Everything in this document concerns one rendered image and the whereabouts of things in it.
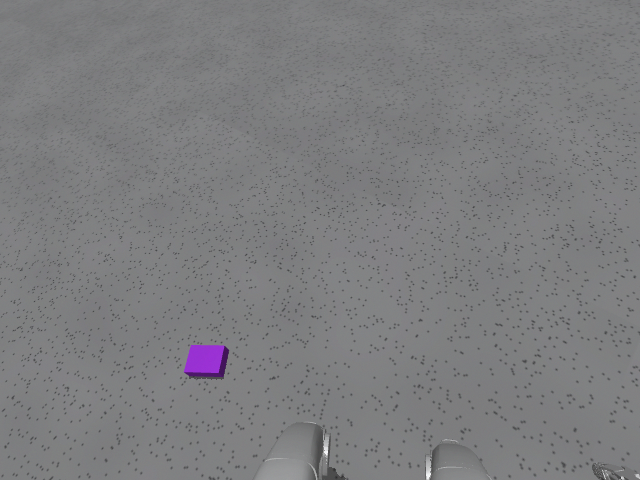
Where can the right robot hand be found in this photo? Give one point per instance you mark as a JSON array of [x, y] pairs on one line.
[[604, 471]]

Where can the small box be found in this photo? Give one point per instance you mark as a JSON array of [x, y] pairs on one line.
[[206, 360]]

